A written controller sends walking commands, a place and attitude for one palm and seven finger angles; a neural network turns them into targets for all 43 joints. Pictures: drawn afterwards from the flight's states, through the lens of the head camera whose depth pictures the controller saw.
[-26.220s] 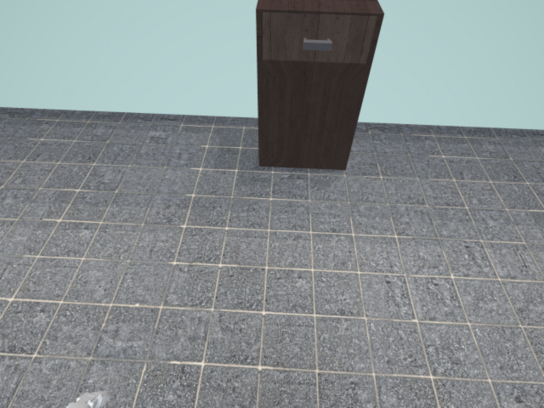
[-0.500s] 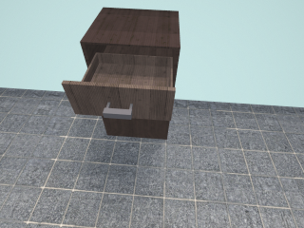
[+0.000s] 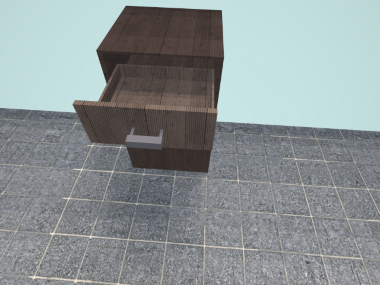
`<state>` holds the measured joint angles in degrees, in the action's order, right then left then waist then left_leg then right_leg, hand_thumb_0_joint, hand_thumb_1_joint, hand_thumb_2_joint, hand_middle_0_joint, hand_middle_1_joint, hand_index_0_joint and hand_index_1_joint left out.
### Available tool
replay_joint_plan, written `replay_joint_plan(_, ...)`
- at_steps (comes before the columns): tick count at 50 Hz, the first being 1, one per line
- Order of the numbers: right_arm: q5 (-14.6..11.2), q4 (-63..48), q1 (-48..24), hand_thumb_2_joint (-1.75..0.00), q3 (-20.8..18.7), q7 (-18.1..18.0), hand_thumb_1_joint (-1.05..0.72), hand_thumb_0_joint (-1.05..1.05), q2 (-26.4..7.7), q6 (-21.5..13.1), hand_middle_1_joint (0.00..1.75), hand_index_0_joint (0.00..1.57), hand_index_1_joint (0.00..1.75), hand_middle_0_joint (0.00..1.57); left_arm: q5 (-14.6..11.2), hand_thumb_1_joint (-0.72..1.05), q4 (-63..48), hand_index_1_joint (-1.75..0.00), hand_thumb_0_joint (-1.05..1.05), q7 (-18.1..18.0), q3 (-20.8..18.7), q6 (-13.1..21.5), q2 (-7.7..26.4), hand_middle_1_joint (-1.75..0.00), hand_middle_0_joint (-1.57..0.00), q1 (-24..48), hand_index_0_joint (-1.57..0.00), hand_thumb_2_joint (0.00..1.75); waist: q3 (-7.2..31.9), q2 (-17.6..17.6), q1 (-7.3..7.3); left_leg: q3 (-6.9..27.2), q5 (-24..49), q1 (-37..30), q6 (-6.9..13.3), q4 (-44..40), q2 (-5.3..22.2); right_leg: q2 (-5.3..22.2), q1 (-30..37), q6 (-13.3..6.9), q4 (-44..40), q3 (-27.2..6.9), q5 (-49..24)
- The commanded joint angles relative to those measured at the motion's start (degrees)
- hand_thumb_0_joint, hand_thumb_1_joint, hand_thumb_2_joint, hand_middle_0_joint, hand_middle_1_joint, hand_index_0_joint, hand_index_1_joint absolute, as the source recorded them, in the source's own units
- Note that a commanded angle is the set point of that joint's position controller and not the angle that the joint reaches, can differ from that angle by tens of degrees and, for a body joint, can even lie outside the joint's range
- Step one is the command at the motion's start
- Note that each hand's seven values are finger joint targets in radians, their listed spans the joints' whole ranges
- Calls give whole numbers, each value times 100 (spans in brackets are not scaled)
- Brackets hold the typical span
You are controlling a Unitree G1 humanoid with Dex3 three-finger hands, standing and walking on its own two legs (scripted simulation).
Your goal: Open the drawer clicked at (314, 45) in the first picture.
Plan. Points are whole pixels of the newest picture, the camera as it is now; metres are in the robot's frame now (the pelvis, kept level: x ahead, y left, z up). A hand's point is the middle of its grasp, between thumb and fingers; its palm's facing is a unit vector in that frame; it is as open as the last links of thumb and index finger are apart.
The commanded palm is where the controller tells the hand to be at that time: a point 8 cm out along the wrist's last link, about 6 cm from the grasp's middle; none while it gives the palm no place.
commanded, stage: look to check the result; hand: left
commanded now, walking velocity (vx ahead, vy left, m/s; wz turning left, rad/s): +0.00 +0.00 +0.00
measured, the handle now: (146, 136) +0.54 +0.17 -0.08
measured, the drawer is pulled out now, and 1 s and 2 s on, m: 0.30 0.30 0.30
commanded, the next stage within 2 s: stand and wait in 0.30 s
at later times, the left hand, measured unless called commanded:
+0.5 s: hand out of the picture +0.00 +0.15 -0.18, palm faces +0.04 -0.99 -0.17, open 7.4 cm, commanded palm none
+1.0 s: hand out of the picture +0.01 +0.15 -0.18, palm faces +0.04 -0.98 -0.18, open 7.4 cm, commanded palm none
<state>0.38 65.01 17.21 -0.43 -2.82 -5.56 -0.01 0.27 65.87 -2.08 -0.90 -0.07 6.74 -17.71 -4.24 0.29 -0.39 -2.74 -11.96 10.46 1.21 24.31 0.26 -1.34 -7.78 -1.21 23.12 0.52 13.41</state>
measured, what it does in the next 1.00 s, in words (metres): stands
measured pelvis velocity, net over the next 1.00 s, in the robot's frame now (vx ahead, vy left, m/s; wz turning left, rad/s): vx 0.02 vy -0.02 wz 0.00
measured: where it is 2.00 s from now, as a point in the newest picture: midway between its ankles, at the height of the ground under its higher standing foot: outside the picture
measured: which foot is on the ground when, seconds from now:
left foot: down 0.00-1.00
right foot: down 0.00-1.00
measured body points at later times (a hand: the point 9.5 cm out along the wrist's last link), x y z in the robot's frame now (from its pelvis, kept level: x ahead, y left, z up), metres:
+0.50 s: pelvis +0.01 -0.01 +0.00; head +0.03 -0.01 +0.45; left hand +0.00 +0.20 -0.16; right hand -0.01 -0.21 -0.16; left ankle +0.01 +0.10 -0.74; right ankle -0.01 -0.11 -0.74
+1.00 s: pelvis +0.02 -0.02 +0.00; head +0.04 -0.02 +0.45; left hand +0.00 +0.20 -0.16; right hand +0.00 -0.22 -0.16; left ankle +0.01 +0.10 -0.74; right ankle -0.01 -0.11 -0.74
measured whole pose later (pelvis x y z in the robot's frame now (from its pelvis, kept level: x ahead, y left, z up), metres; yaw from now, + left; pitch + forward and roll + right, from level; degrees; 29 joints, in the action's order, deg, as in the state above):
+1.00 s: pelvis +0.02 -0.02 +0.00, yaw +0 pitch -2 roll +0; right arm 0.5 65.7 15.8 -0.6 -3.0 -6.2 0.0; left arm 0.2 65.6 -2.2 -1.2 0.4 6.9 -16.0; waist -4.4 0.4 -0.6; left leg -2.5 -12.6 8.5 -0.2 22.9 1.3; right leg -2.4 -6.0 -2.5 21.8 0.6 14.1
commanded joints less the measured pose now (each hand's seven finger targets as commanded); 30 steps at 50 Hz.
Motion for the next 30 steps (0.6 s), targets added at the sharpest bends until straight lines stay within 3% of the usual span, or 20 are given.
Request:
replay_joint_plan(1,0,-56,490,-90,-98,0,-90,0,-462,-26,30,20,30,20,15,90,-110,-30,0,-40,-47,66,486,-30,-20,-487,-20,90,-234,-43,-5,571,283,-130,115,-479,514,506,-548,-151,-550,-489,-255)
replay_joint_plan(4,-9,-65,447,-90,-109,-5,-90,0,-470,-38,30,20,30,20,15,90,-115,-30,0,-46,-48,84,493,-30,-20,-535,-20,90,-80,-30,7,569,481,-272,120,-427,524,510,-507,-150,-537,-498,-390)
replay_joint_plan(13,0,-29,413,-90,-102,-2,-90,0,-455,-32,30,20,30,20,15,90,-124,-30,0,-42,-57,75,504,-30,-20,-452,-20,90,-256,63,1,549,396,-173,94,-473,513,523,-524,-156,-566,-499,-362)
replay_joint_plan(18,3,-26,412,-90,-106,-14,-90,0,-459,-50,30,20,30,20,7,90,-143,-30,0,-42,-74,89,520,-30,-20,-440,-20,90,-40,23,2,514,670,-282,91,-401,525,539,-364,-160,-522,-494,-664)
replay_joint_plan(30,3,-26,380,-90,-106,-20,-90,0,-482,-53,30,20,30,20,8,90,-161,-30,0,-46,-79,84,522,-30,-20,-388,-20,90,-107,24,10,502,756,-317,92,-417,546,532,-354,-157,-539,-484,-709)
